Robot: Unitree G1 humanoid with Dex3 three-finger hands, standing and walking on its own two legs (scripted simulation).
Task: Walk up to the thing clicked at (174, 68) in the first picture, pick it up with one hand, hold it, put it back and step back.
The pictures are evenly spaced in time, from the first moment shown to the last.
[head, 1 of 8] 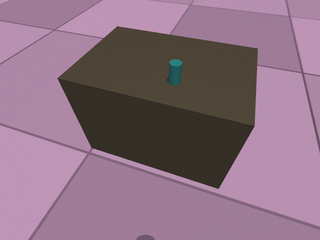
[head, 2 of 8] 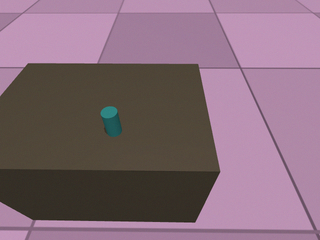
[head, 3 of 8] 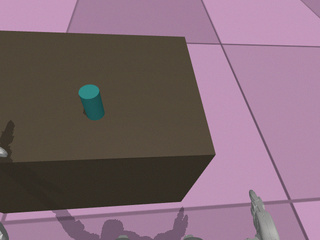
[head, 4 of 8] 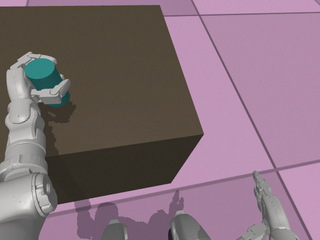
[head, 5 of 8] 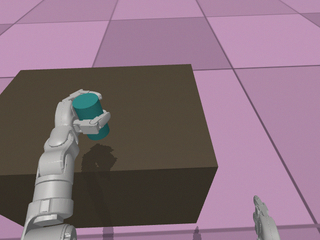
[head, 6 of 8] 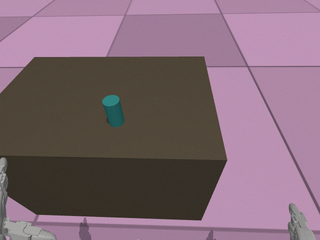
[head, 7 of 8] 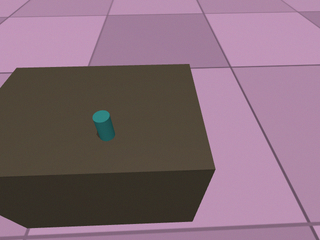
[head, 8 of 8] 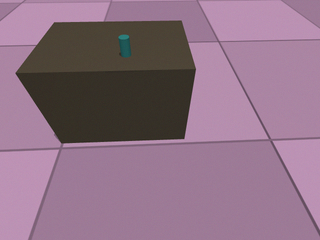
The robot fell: no
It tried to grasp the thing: yes
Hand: left
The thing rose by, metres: 0.25
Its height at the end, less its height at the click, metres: +0.00
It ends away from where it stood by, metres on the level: 0.01
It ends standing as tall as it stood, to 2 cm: yes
